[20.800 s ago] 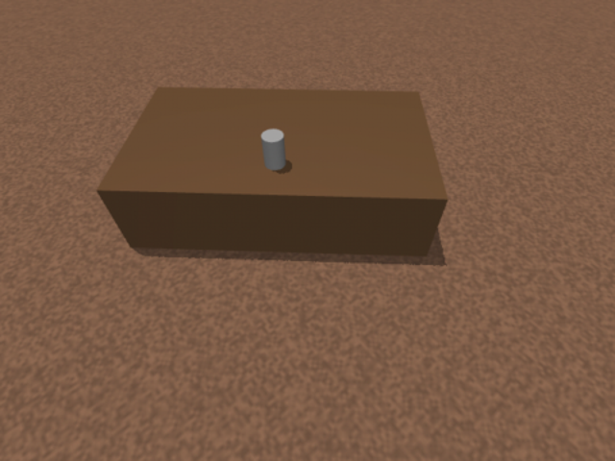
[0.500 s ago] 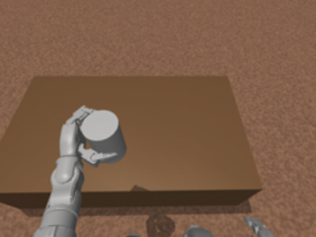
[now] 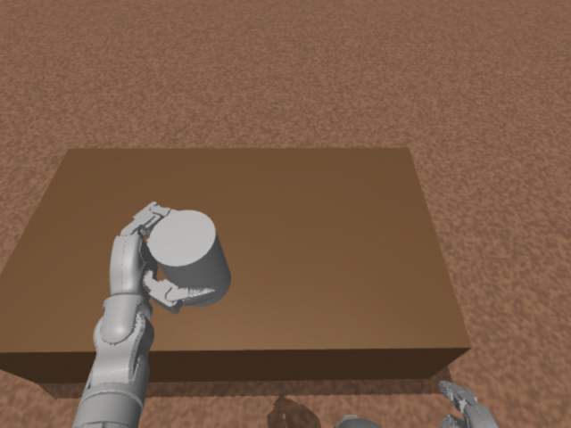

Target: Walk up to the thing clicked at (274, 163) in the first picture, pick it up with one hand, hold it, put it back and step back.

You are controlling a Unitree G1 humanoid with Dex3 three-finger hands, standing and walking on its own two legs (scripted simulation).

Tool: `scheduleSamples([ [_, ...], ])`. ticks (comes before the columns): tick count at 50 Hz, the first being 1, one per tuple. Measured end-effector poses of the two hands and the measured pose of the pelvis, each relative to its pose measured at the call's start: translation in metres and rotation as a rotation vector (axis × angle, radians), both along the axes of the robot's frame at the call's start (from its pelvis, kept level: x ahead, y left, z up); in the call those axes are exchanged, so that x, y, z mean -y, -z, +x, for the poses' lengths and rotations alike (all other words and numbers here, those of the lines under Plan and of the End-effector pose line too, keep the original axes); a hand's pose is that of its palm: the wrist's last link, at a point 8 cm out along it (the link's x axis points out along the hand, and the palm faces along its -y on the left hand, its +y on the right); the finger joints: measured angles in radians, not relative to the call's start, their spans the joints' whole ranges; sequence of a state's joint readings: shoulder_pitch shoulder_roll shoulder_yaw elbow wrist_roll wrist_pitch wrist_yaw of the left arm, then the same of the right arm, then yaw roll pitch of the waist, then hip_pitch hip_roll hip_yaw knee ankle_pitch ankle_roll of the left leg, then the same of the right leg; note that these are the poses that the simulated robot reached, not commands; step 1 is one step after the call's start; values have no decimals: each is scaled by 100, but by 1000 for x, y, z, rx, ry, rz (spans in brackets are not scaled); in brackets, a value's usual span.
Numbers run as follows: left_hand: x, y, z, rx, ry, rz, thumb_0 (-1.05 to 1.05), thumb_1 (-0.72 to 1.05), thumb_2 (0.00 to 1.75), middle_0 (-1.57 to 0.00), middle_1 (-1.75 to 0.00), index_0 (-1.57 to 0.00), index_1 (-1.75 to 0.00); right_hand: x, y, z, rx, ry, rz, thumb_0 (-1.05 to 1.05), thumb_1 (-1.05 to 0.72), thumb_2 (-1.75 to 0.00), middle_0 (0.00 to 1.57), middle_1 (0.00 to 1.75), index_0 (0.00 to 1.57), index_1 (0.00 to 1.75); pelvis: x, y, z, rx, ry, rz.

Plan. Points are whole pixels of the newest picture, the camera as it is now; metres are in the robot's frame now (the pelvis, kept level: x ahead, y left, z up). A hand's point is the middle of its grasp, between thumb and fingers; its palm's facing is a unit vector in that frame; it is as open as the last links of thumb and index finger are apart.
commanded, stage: hold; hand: left
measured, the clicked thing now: (194, 261) +0.34 +0.14 +0.05
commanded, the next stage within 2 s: none
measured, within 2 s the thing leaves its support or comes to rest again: neither
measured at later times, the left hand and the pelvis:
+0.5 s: hand (170, 254) +0.34 +0.17 +0.06, palm faces +0.05 -1.00 -0.01, open 11.4 cm; pelvis +0.00 +0.01 +0.00, yaw +0 degrees
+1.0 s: hand (169, 256) +0.34 +0.17 +0.06, palm faces +0.05 -1.00 +0.00, open 11.4 cm; pelvis +0.00 +0.01 +0.00, yaw +0 degrees
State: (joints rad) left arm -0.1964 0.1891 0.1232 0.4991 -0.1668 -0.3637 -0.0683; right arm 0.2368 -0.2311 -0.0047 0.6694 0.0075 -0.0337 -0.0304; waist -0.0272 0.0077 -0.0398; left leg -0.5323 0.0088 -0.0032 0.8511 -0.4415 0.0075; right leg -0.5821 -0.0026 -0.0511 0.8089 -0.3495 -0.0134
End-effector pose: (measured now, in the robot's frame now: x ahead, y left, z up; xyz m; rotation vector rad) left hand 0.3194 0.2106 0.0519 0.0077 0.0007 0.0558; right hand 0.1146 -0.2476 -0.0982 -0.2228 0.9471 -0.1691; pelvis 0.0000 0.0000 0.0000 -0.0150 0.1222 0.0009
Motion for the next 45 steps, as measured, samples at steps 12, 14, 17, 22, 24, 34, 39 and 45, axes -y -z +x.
scheduleSamples([
  [12,-5,-5,-5,13,4,8,-2,-61,77,-73,-120,-74,-119,-3,-3,4,21,-7,-1,1,-92,-90,20,30,20,30,-2,-2,-1,11,-1,-2],
  [14,-6,-6,-5,14,5,6,-2,-61,77,-73,-120,-74,-119,-4,-4,4,21,-7,1,1,-92,-90,20,30,20,30,-3,-2,0,11,-1,-3],
  [17,-7,-6,-4,10,4,6,-2,-61,77,-73,-120,-74,-119,-6,-3,4,21,-6,4,1,-92,-90,20,30,20,30,-5,-2,1,10,-1,-4],
  [22,-10,-7,-2,11,2,5,-2,-61,77,-73,-120,-74,-119,-9,-3,4,15,-4,7,1,-92,-90,20,30,20,30,-6,-2,2,10,0,-5],
  [24,-10,-8,-1,14,5,4,-2,-61,77,-73,-120,-74,-119,-9,-3,3,12,-4,7,1,-92,-90,20,30,20,30,-7,-3,3,10,-1,-6],
  [34,-11,-6,1,10,9,3,-2,-61,77,-73,-119,-74,-119,-12,-3,3,5,-1,6,1,-92,-90,20,30,20,30,-11,-3,5,6,2,-8],
  [39,-12,-7,1,13,4,2,-2,-61,77,-73,-119,-74,-119,-13,-2,3,2,-2,10,1,-92,-90,20,30,20,30,-11,-3,6,3,1,-8],
  [45,-10,-5,1,5,17,2,-2,-61,77,-73,-119,-74,-119,-12,-1,3,1,-5,12,1,-92,-90,20,30,20,30,-10,-2,5,1,0,-8],
])
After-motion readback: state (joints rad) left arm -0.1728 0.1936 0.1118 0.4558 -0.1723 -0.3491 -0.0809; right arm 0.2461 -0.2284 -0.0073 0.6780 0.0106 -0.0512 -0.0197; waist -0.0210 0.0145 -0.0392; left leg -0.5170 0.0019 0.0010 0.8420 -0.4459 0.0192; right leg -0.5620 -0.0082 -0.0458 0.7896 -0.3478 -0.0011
